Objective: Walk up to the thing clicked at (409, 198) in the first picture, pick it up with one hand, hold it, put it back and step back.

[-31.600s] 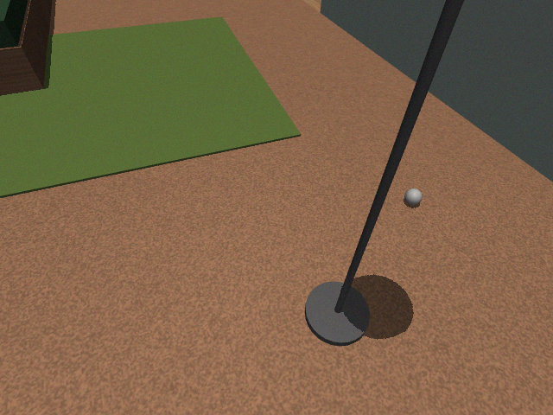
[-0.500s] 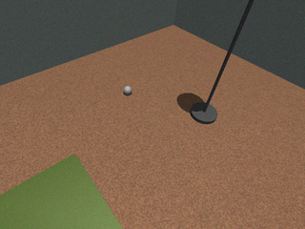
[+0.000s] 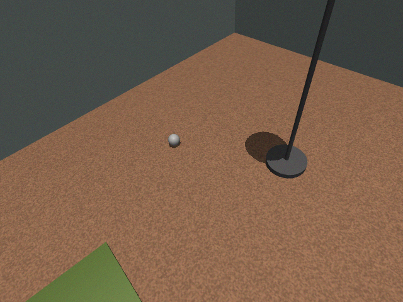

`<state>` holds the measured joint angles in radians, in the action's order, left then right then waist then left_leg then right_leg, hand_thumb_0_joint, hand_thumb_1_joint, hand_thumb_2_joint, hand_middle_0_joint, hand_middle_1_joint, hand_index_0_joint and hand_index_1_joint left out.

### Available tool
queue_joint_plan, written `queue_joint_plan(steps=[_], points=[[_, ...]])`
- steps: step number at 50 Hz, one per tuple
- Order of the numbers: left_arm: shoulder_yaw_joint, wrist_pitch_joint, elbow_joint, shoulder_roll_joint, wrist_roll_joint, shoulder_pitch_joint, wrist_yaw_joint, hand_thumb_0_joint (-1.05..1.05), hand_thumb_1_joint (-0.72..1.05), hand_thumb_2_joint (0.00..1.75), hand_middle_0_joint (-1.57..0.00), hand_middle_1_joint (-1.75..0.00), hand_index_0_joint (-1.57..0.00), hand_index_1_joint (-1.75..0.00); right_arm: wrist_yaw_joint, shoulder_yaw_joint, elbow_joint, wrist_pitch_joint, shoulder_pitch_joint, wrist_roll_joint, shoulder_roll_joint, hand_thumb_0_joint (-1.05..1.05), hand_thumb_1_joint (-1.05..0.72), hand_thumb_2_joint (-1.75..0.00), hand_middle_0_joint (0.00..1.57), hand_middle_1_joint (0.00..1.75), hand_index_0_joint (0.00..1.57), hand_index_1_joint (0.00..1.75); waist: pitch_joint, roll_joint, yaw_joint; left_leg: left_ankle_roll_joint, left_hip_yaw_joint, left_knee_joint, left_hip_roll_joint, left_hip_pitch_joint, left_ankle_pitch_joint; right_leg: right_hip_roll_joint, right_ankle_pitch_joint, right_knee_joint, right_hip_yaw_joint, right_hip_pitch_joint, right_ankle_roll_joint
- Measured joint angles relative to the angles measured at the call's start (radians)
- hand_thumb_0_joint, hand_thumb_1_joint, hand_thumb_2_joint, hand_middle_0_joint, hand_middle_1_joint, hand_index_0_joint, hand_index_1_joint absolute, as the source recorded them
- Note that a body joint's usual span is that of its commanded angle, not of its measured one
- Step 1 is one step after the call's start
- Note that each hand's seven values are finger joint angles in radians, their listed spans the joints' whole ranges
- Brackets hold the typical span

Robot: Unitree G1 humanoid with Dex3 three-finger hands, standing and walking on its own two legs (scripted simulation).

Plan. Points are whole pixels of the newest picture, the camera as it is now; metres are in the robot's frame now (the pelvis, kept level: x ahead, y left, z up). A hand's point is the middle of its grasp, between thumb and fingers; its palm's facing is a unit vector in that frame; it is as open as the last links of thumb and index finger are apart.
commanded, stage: walk up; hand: left
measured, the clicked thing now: (173, 139) +1.23 +0.30 -0.73
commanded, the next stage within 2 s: none
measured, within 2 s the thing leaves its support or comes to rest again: neither
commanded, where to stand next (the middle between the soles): +0.85 +0.04 m, yaw +3 degrees
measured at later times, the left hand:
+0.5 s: hand (106, 253) +0.26 +0.28 -0.15, palm faces +0.03 -0.94 -0.33, open 7.4 cm
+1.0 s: hand (133, 191) +0.42 +0.23 -0.11, palm faces +0.08 -0.90 -0.43, open 7.4 cm
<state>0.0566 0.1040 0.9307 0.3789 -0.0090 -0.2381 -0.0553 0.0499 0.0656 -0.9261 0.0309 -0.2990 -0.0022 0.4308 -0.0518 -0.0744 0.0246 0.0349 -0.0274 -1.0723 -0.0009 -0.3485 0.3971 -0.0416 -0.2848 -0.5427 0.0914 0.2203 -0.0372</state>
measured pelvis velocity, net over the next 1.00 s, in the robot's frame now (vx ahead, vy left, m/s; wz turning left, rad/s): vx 0.41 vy -0.05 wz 0.08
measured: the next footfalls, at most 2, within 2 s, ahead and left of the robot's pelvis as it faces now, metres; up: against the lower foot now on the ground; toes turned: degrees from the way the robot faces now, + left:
left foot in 0.32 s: +0.30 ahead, +0.12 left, +0.00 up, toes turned +8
right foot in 0.76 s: +0.49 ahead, -0.15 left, +0.00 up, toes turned +0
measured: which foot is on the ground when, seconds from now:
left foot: up 0.00-0.30, down 0.32-0.78, up 0.80-1.00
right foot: down 0.00-0.36, up 0.38-0.74, down 0.76-1.00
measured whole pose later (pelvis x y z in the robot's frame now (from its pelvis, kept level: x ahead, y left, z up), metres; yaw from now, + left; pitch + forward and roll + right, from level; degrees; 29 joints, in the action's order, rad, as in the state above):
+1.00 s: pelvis +0.41 -0.05 +0.00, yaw +5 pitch -3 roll +1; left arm 0.03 0.10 0.89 0.37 -0.01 -0.33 -0.04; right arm 0.06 0.06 -0.87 0.03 -0.28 0.00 0.44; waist -0.08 -0.09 0.03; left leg 0.03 -0.06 -1.02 0.01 -0.47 0.31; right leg -0.04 -0.21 -0.46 0.08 0.20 -0.03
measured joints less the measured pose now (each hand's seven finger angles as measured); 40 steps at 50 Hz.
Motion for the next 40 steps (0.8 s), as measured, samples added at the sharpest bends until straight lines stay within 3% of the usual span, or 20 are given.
queue_joint_plan(steps=[6, 9, 12, 15, 18, 21, 24, 28, 33, 38, 40], points=[[-0.021, -0.003, -0.015, -0.018, 0.007, -0.044, 0.015, 0.01, 0.9, 0.9, -0.21, -0.3, -0.21, -0.3, 0.012, -0.004, 0.036, -0.001, 0.053, -0.001, -0.011, 0.0, -0.9, -0.9, 0.2, 0.3, 0.21, 0.3, -0.025, -0.002, -0.005, -0.022, -0.041, 0.092, 0.006, -0.164, -0.166, 0.038, -0.007, 0.143, 0.035, -0.153, -0.01], [-0.019, -0.007, -0.026, -0.013, -0.002, -0.056, 0.018, 0.01, 0.9, 0.9, -0.21, -0.3, -0.21, -0.3, 0.022, -0.001, 0.046, -0.01, 0.07, 0.009, -0.019, 0.0, -0.9, -0.9, 0.2, 0.3, 0.21, 0.3, -0.039, 0.01, -0.002, -0.031, -0.023, 0.219, 0.024, -0.193, -0.226, 0.057, -0.037, 0.168, 0.053, -0.204, -0.012], [-0.016, -0.013, -0.034, -0.001, -0.006, -0.059, 0.021, 0.01, 0.9, 0.9, -0.21, -0.3, -0.21, -0.3, 0.033, -0.001, 0.053, -0.01, 0.082, 0.016, -0.027, 0.0, -0.9, -0.9, 0.2, 0.3, 0.21, 0.3, -0.054, 0.026, 0.003, -0.02, 0.017, 0.376, 0.047, -0.171, -0.293, 0.073, -0.087, 0.163, 0.073, -0.247, -0.007], [-0.013, -0.022, -0.037, 0.016, -0.005, -0.068, 0.024, 0.01, 0.9, 0.9, -0.21, -0.3, -0.21, -0.3, 0.038, 0.0, 0.06, -0.006, 0.084, 0.025, -0.034, 0.0, -0.9, -0.9, 0.2, 0.3, 0.21, 0.3, -0.053, 0.051, 0.007, 0.01, 0.058, 0.482, 0.046, -0.111, -0.298, 0.072, -0.171, 0.111, 0.09, -0.278, 0.005], [-0.006, -0.045, -0.025, 0.031, 0.004, -0.058, 0.035, 0.01, 0.9, 0.9, -0.21, -0.3, -0.21, -0.3, 0.029, 0.006, 0.072, 0.012, 0.098, 0.043, -0.054, 0.0, -0.9, -0.9, 0.2, 0.3, 0.21, 0.3, -0.07, 0.131, 0.002, 0.012, 0.102, 0.453, -0.012, -0.072, -0.235, -0.012, -0.238, -0.138, 0.069, -0.218, -0.001], [-0.024, -0.059, -0.022, 0.006, 0.014, -0.047, 0.037, 0.01, 0.9, 0.9, -0.2, -0.3, -0.21, -0.3, 0.013, 0.014, 0.107, 0.032, 0.091, 0.025, -0.044, 0.0, -0.9, -0.9, 0.2, 0.3, 0.21, 0.3, -0.078, 0.095, -0.028, 0.026, 0.086, 0.423, 0.001, -0.036, -0.176, 0.042, -0.227, -0.534, -0.041, -0.031, -0.01], [-0.034, -0.057, -0.031, 0.013, 0.017, -0.04, 0.026, 0.01, 0.9, 0.9, -0.2, -0.3, -0.21, -0.3, -0.005, 0.001, 0.111, 0.038, 0.06, 0.001, -0.052, 0.0, -0.9, -0.9, 0.2, 0.3, 0.21, 0.3, -0.062, 0.097, -0.039, 0.015, 0.087, 0.506, 0.002, 0.056, -0.178, 0.04, -0.149, -0.638, -0.114, 0.119, -0.011], [-0.022, -0.05, -0.057, 0.038, 0.014, -0.027, 0.007, 0.01, 0.9, 0.9, -0.2, -0.3, -0.21, -0.3, -0.007, -0.014, 0.097, 0.044, 0.012, 0.0, -0.054, 0.0, -0.9, -0.9, 0.2, 0.3, 0.21, 0.3, -0.046, 0.111, -0.041, 0.006, 0.09, 0.589, -0.003, 0.153, -0.171, -0.021, -0.06, -0.503, -0.142, 0.239, 0.018], [-0.005, -0.051, -0.046, 0.054, 0.0, -0.021, -0.016, 0.01, 0.9, 0.9, -0.2, -0.3, -0.21, -0.3, 0.007, -0.013, 0.088, 0.047, -0.022, 0.011, -0.036, 0.0, -0.9, -0.9, 0.2, 0.3, 0.21, 0.3, -0.038, 0.104, -0.047, -0.002, 0.103, 0.609, 0.003, 0.225, -0.116, -0.073, 0.039, -0.214, -0.11, 0.269, 0.04], [0.009, -0.037, -0.019, 0.057, -0.006, -0.034, -0.02, 0.01, 0.9, 0.9, -0.2, -0.3, -0.21, -0.3, 0.013, -0.004, 0.079, 0.03, -0.053, 0.011, -0.006, 0.0, -0.9, -0.9, 0.2, 0.3, 0.21, 0.3, -0.012, 0.07, -0.053, -0.035, 0.099, 0.514, 0.029, 0.246, 0.007, -0.05, 0.15, -0.035, -0.077, 0.179, 0.038], [0.014, -0.023, -0.013, 0.034, -0.012, -0.027, -0.009, 0.01, 0.9, 0.9, -0.2, -0.3, -0.21, -0.3, 0.005, 0.004, 0.065, 0.016, -0.049, 0.01, 0.01, 0.0, -0.9, -0.9, 0.2, 0.3, 0.21, 0.3, -0.021, 0.004, -0.05, -0.006, 0.061, 0.37, 0.079, 0.21, 0.053, -0.008, 0.11, -0.078, -0.036, 0.16, 0.034]])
